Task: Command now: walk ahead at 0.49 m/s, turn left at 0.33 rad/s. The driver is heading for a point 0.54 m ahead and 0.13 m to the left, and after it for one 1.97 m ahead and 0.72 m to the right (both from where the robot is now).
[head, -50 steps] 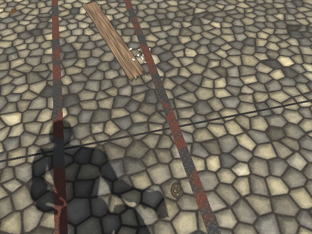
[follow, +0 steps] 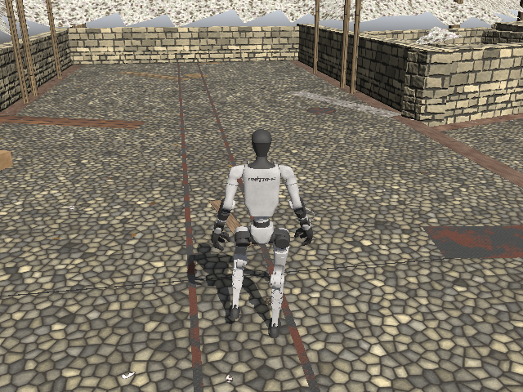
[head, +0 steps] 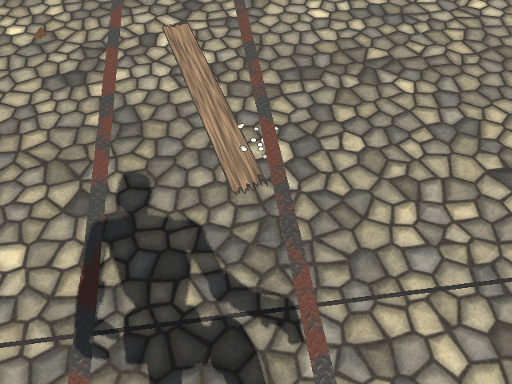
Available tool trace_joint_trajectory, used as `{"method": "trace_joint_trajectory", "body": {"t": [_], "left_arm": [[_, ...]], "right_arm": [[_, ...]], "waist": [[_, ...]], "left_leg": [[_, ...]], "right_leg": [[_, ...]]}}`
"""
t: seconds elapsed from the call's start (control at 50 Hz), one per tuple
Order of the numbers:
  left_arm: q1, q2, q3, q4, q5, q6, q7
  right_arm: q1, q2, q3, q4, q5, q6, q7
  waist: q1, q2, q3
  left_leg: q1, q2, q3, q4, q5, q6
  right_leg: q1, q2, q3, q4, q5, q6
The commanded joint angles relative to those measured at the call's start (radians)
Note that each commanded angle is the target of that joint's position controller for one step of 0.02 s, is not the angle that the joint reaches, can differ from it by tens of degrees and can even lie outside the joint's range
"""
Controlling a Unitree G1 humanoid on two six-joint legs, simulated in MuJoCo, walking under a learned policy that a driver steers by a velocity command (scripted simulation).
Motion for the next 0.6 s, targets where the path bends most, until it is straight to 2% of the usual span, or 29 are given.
{"method": "trace_joint_trajectory", "body": {"t": [0.02,0.06,0.1,0.16,0.2,0.24,0.26,0.28,0.3,0.32,0.34,0.36,0.38,0.4,0.42,0.44,0.5,0.54,0.58,0.6], "left_arm": [[-0.07,0.129,0.025,-0.054,0.005,-0.024,0.015],[-0.071,0.141,0.023,-0.05,0.002,-0.02,0.023],[-0.035,0.157,0.024,-0.036,-0.003,-0.015,0.03],[0.034,0.171,0.028,-0.005,-0.014,0.008,0.035],[0.05,0.184,0.033,0.003,-0.02,0.031,0.038],[0.027,0.211,0.04,-0.009,-0.022,0.05,0.046],[0.016,0.226,0.044,-0.017,-0.021,0.059,0.052],[0.003,0.231,0.045,-0.025,-0.019,0.07,0.058],[-0.007,0.223,0.038,-0.041,-0.019,0.071,0.065],[0.07,0.112,0.003,-0.088,0.005,0.048,0.053],[0.062,0.089,-0.016,-0.105,-0.001,0.001,0.034],[-0.058,0.168,0.007,-0.134,-0.041,-0.03,0.017],[-0.104,0.166,0.003,-0.153,-0.052,-0.045,0.014],[-0.108,0.156,0.005,-0.146,-0.034,-0.048,0.022],[-0.097,0.168,0.015,-0.139,-0.017,-0.038,0.027],[-0.081,0.167,0.018,-0.139,-0.01,-0.024,0.026],[-0.088,0.13,0.013,-0.157,0.006,0.005,0.031],[-0.156,0.114,0.006,-0.179,0.004,0.01,0.033],[-0.201,0.085,-0.007,-0.18,0.005,0.002,0.024],[-0.229,0.077,-0.011,-0.185,0.003,-0.005,0.017]], "right_arm": [[0.031,-0.04,-0.01,-0.048,-0.007,0.0,0.003],[-0.027,-0.033,-0.006,-0.069,-0.01,-0.009,0.016],[-0.108,-0.013,0.006,-0.1,-0.013,-0.012,0.03],[-0.2,-0.003,0.016,-0.158,-0.01,-0.013,0.05],[-0.233,-0.011,0.015,-0.197,-0.009,-0.013,0.066],[-0.205,-0.039,0.002,-0.219,-0.007,-0.009,0.078],[-0.148,-0.065,-0.012,-0.216,-0.007,-0.005,0.08],[-0.024,-0.105,-0.036,-0.193,-0.004,-0.002,0.077],[0.149,-0.17,-0.072,-0.154,-0.002,0.002,0.062],[0.234,-0.288,-0.104,-0.143,-0.005,0.011,0.041],[0.22,-0.269,-0.089,-0.171,-0.007,0.0,0.043],[0.208,-0.191,-0.066,-0.171,-0.02,-0.007,0.044],[0.154,-0.157,-0.057,-0.176,-0.018,-0.013,0.042],[0.082,-0.132,-0.05,-0.19,-0.015,-0.015,0.041],[0.031,-0.099,-0.039,-0.21,-0.022,-0.015,0.039],[0.008,-0.092,-0.035,-0.224,-0.029,-0.015,0.037],[0.024,-0.125,-0.045,-0.226,-0.019,-0.019,0.021],[0.041,-0.137,-0.047,-0.217,-0.02,-0.015,0.007],[0.06,-0.118,-0.04,-0.202,-0.023,-0.007,-0.003],[0.093,-0.112,-0.036,-0.186,-0.025,-0.005,-0.006]], "waist": [[-0.036,-0.091,0.028],[-0.019,-0.084,0.034],[0.017,-0.068,0.05],[0.054,-0.055,0.071],[0.053,-0.065,0.07],[0.015,-0.101,0.023],[-0.023,-0.127,-0.026],[-0.093,-0.134,-0.096],[-0.181,-0.095,-0.184],[-0.139,0.125,-0.3],[-0.116,0.149,-0.434],[-0.157,0.073,-0.351],[-0.13,0.015,-0.225],[-0.08,-0.062,-0.145],[-0.043,-0.056,-0.105],[-0.017,-0.033,-0.093],[-0.003,-0.021,-0.071],[-0.022,-0.004,-0.04],[-0.052,0.02,-0.046],[-0.078,0.028,-0.059]], "left_leg": [[-0.048,0.022,-0.056,-0.11,0.167,-0.014],[-0.021,0.007,-0.012,-0.248,0.279,-0.013],[-0.01,-0.001,0.039,-0.343,0.332,-0.009],[-0.077,-0.011,0.069,-0.428,0.297,0.009],[-0.106,-0.027,0.098,-0.457,0.207,0.029],[-0.018,-0.08,0.156,-0.464,0.1,0.063],[0.073,-0.119,0.186,-0.454,0.046,0.084],[0.235,-0.162,0.202,-0.472,0.035,0.112],[0.516,-0.164,0.141,-0.533,0.083,0.158],[0.908,0.088,-0.316,-0.548,0.003,0.307],[1.07,0.234,-0.777,-0.726,-0.066,0.43],[1.032,0.2,-0.655,-0.761,-0.064,0.364],[0.886,0.16,-0.5,-0.766,0.003,0.321],[0.729,0.114,-0.39,-0.777,0.099,0.288],[0.616,0.08,-0.316,-0.8,0.192,0.271],[0.543,0.059,-0.293,-0.825,0.234,0.27],[0.431,0.025,-0.211,-0.856,0.337,0.279],[0.403,-0.004,-0.144,-0.853,0.397,0.25],[0.378,-0.055,-0.045,-0.817,0.489,0.195],[0.385,-0.053,-0.034,-0.81,0.485,0.178]], "right_leg": [[-0.051,-0.291,0.135,-0.191,0.156,-0.133],[-0.042,-0.269,0.06,-0.194,0.197,-0.109],[-0.01,-0.276,0.019,-0.201,0.211,-0.099],[0.14,-0.317,-0.012,-0.154,0.272,-0.093],[0.232,-0.347,-0.026,-0.093,0.377,-0.082],[0.273,-0.356,-0.057,0.022,0.68,-0.058],[0.278,-0.353,-0.071,0.126,0.849,-0.046],[0.24,-0.335,-0.088,0.299,0.933,-0.027],[0.081,-0.294,-0.102,0.548,0.81,0.011],[-0.345,-0.159,-0.098,0.93,0.181,0.074],[-0.575,-0.005,0.131,1.13,-0.435,0.086],[-0.68,-0.074,0.226,1.154,-0.375,0.058],[-0.69,-0.119,0.211,1.082,-0.286,0.039],[-0.641,-0.159,0.2,0.98,-0.225,0.042],[-0.57,-0.186,0.198,0.908,-0.185,0.051],[-0.516,-0.194,0.199,0.879,-0.162,0.064],[-0.488,-0.185,0.169,0.751,-0.084,0.12],[-0.495,-0.167,0.15,0.59,0.039,0.144],[-0.407,-0.136,0.118,0.413,0.206,0.141],[-0.368,-0.119,0.106,0.361,0.307,0.135]]}}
